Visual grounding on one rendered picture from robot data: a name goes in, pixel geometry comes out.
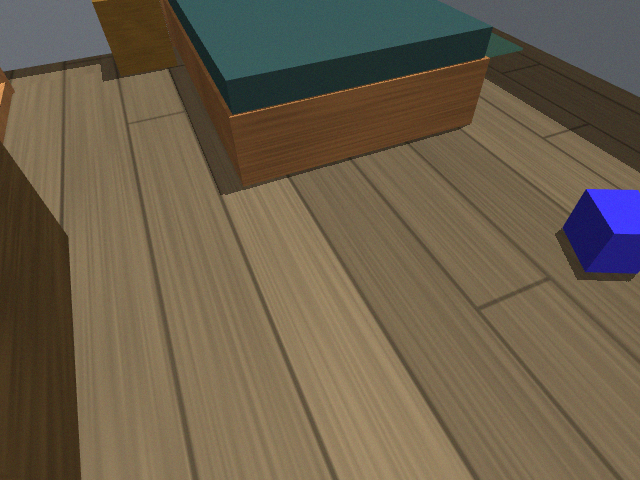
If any bed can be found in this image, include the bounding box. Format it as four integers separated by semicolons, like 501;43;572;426
160;0;493;187

